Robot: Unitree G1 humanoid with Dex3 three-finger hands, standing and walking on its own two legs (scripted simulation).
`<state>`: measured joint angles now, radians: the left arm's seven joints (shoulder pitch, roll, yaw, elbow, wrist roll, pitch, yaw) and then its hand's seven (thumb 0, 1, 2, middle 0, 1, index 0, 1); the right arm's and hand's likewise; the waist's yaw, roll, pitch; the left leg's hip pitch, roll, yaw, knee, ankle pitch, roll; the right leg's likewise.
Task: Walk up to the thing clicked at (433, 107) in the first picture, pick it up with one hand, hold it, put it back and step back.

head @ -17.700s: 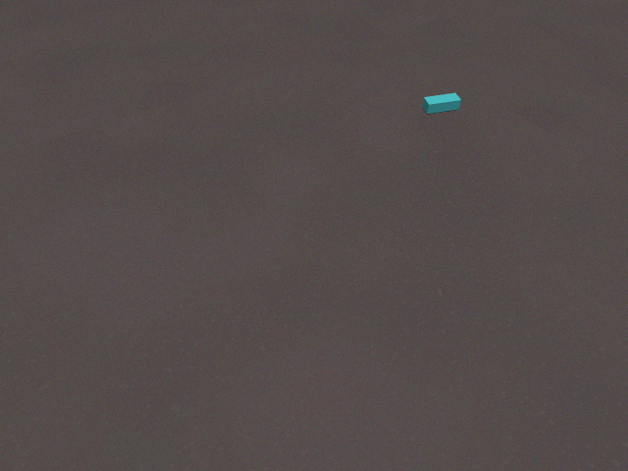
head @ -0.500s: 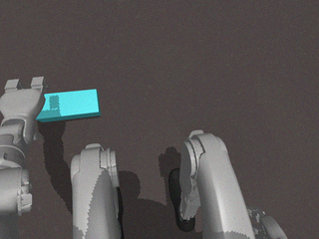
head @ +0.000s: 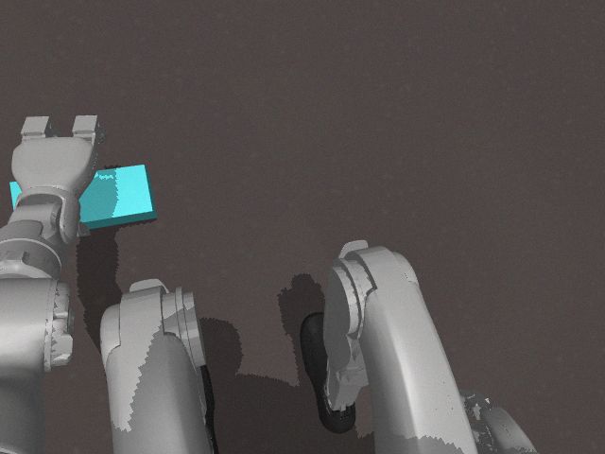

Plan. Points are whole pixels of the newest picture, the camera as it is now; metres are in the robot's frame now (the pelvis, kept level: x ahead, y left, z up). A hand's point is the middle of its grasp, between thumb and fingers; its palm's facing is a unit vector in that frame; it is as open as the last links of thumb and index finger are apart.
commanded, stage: approach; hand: left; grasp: from above
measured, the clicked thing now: (89, 201) +0.47 +0.26 -0.30
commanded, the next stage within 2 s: close in in 0.52 s
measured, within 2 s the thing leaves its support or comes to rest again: neither
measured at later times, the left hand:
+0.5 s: hand (41, 232) +0.41 +0.29 -0.21, palm faces -0.60 -0.11 -0.79, open 14.0 cm
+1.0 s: hand (78, 198) +0.45 +0.25 -0.23, palm faces -0.50 -0.08 -0.86, open 14.1 cm
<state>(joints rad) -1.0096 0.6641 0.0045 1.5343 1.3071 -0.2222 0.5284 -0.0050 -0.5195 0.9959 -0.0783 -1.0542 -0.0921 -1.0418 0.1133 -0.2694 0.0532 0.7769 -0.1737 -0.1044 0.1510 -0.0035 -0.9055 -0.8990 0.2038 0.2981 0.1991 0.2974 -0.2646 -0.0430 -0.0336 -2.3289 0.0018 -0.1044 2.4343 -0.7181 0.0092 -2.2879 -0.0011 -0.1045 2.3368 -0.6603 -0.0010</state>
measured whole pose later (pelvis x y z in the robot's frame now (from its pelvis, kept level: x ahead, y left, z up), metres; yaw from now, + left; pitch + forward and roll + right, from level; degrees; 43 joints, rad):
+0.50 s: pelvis -0.01 +0.00 +0.00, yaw -1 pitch +32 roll -8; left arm -0.87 0.74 0.07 1.44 1.14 -0.20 0.32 0.00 -0.51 0.97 -0.07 -1.07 -0.09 -1.05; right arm 0.18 -0.30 0.09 0.73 -0.14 -0.08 0.19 0.00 -0.91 -0.90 0.20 0.30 0.20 0.30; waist -0.24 0.00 0.05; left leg -2.32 0.00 -0.12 2.45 -0.70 0.01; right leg -2.28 0.00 -0.12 2.34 -0.64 0.00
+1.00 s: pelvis +0.00 +0.00 -0.01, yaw -1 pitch +33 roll -8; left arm -1.06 0.75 0.08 1.69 1.29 -0.15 0.54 0.00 -0.51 0.98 -0.07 -1.03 -0.08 -1.02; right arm 0.09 -0.30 0.12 0.71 -0.18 -0.14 0.20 -0.01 -0.90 -0.90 0.20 0.30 0.20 0.30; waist -0.34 -0.05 0.03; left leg -2.36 0.00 -0.12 2.47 -0.70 0.01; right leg -2.31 0.00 -0.12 2.36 -0.64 0.00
